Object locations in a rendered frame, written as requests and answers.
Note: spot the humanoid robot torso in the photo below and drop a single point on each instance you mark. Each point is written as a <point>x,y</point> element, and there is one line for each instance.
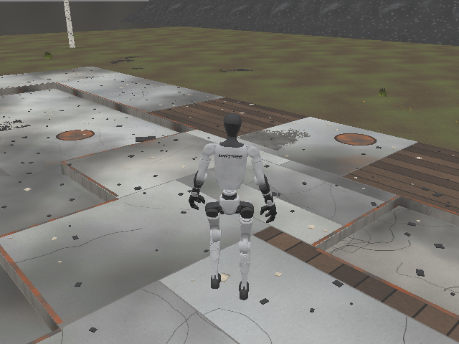
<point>229,170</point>

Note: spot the right robot forearm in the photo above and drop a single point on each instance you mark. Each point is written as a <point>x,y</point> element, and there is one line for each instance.
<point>266,193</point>

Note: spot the right robot upper arm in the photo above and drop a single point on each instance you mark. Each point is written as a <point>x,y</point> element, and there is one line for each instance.
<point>254,153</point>

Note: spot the right robot shin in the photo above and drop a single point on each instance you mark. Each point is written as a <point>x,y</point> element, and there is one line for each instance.
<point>245,266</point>

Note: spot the left robot forearm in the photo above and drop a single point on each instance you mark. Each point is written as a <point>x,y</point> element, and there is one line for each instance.
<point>197,185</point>

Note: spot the robot right hand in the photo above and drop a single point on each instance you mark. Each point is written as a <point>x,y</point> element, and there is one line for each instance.
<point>272,212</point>

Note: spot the robot left hand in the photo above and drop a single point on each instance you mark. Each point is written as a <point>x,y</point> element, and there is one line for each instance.
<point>198,199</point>

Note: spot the left robot upper arm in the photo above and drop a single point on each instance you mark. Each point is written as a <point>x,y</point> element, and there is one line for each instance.
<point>204,161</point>

